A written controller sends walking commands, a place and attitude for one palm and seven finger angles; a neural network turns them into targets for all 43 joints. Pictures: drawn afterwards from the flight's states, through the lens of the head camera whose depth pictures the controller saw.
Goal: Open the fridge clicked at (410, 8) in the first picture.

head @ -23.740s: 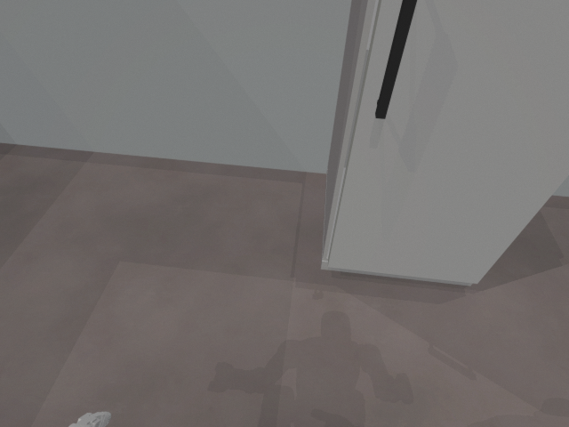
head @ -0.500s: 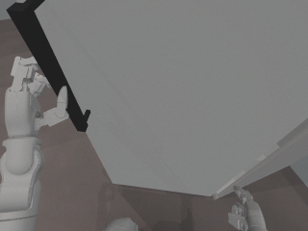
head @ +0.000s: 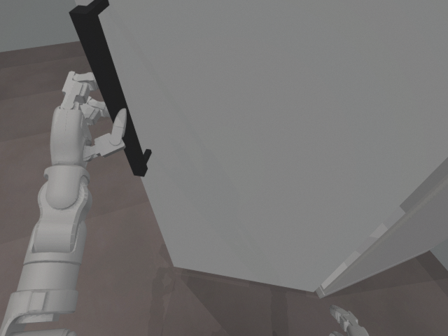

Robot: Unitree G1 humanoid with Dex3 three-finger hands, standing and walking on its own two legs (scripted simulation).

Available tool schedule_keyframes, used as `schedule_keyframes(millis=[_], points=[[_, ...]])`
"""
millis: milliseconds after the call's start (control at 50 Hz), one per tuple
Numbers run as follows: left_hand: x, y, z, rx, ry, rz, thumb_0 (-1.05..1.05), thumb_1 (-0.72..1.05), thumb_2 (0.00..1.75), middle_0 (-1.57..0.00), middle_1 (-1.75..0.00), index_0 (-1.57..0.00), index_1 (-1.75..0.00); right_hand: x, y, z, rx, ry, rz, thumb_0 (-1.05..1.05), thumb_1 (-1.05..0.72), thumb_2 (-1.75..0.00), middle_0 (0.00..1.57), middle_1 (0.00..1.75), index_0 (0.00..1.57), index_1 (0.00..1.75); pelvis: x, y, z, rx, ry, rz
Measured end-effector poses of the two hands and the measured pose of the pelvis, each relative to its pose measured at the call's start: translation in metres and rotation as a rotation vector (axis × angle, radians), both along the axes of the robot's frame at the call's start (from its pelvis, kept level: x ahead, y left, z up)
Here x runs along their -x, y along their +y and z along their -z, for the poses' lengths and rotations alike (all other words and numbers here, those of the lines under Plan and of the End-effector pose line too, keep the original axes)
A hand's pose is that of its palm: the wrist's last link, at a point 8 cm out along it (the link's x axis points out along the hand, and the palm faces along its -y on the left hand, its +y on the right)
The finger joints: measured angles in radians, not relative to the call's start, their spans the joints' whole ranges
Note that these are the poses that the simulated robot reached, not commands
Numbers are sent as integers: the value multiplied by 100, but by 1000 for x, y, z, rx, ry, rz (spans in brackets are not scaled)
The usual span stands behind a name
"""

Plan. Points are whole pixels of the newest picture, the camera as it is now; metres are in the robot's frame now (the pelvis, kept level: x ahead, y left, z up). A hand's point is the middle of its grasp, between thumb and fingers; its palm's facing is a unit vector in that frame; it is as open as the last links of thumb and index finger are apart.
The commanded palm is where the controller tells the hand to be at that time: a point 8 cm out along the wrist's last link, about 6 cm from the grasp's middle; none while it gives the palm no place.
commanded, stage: stop walking and hold the door back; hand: left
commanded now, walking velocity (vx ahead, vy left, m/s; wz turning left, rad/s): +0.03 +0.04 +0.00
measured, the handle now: (124, 104) +0.42 +0.20 +0.19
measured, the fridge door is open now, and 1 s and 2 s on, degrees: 60 58 58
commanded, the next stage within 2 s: loosen the grip on the handle in 0.38 s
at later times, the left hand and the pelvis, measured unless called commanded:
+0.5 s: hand (110, 140) +0.35 +0.20 +0.18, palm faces +0.19 -0.94 -0.27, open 8.0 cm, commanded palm +0.31 +0.25 +0.18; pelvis +0.01 +0.00 +0.00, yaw -3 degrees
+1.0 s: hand (103, 143) +0.34 +0.20 +0.19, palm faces +0.22 -0.95 -0.24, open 13.7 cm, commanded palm +0.30 +0.25 +0.19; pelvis -0.04 -0.04 -0.02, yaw -3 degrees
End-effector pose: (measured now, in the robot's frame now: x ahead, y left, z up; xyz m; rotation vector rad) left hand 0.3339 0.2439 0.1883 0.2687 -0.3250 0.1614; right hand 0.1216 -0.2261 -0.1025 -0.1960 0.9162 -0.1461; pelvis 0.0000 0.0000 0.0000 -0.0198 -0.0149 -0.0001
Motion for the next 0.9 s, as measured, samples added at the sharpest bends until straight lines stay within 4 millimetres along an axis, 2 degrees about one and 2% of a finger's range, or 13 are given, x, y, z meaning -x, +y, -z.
schedule_keyframes(millis=[120, 200, 300, 480, 520, 560, 620, 680, 760, 840, 900], points=[[-17, 1, 0, 1, 5, 21, -28, 51, 91, -40, -134, -16, -110, -1, -15, -13, 42, -44, 84, 2, -90, -90, 20, 30, 21, 30, -9, 8, -3, -15, 6, 23], [-20, 0, 0, -7, 4, 19, -27, 53, 90, -38, -134, -14, -110, -7, -21, -22, 41, -91, 126, 1, -90, -90, 20, 30, 21, 30, -12, 9, -3, -7, 12, 34], [-11, 0, 1, -15, -8, 15, -28, 56, 87, -37, -135, -12, -109, -13, -22, -27, 40, -116, 135, 1, -90, -90, 20, 30, 20, 30, -16, 8, -3, -7, 14, 45], [12, 2, 2, -10, -28, 16, -30, 54, 86, -40, -137, -14, -110, -18, -16, -23, 33, -91, 95, 1, -90, -90, 20, 30, 20, 30, -14, 3, -3, -4, 9, 46], [9, 9, -3, -73, -25, 24, -33, 49, 86, -41, -137, -15, -112, -18, -14, -23, 39, -89, 41, 1, -90, -90, 20, 30, 20, 30, -7, 0, -3, -7, 12, 47], [5, 16, -5, -34, 18, 33, -34, 45, 84, -42, -137, -19, -117, -17, -12, -25, 23, -109, -5, 1, -90, -90, 20, 30, 20, 30, -1, -3, -5, -13, 24, 29], [15, 28, -8, 37, 40, -10, -27, 41, 78, -43, -138, -28, -124, -17, -13, -25, -1, -165, -48, 1, -90, -90, 20, 30, 21, 30, 6, -6, -3, -22, 25, 20], [31, 30, -9, 37, 14, -51, -17, 31, 69, -44, -139, -34, -131, -13, -18, -20, -19, -193, -62, 1, -90, -90, 20, 30, 21, 30, 15, -11, 2, -25, 21, 17], [43, 20, -3, 10, 1, -39, -9, 4, 53, -44, -139, -40, -135, 1, -29, -11, -8, -175, -69, 1, -90, -90, 20, 30, 21, 30, 31, -20, 8, -25, 19, -2], [38, 9, 3, -8, 4, -12, -4, -23, 38, -43, -137, -41, -135, 19, -43, -5, 19, -147, -48, 1, -90, -90, 20, 30, 21, 30, 44, -30, 13, -22, 27, -6], [30, 7, 2, -13, -3, -5, -2, -37, 30, -41, -134, -39, -133, 35, -55, -1, 33, -124, -12, 1, -90, -90, 20, 30, 21, 30, 49, -35, 16, -19, 39, 11]])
